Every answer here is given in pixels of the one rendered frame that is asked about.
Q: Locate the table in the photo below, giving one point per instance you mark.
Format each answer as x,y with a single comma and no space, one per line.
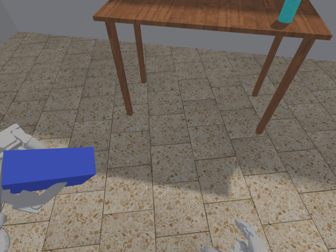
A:
237,16

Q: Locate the sponge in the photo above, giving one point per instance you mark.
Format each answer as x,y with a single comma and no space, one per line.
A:
39,169

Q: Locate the robot left hand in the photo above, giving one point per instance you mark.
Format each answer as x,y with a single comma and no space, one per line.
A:
14,138

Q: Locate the robot right hand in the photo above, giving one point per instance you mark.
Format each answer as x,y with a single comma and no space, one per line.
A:
254,244

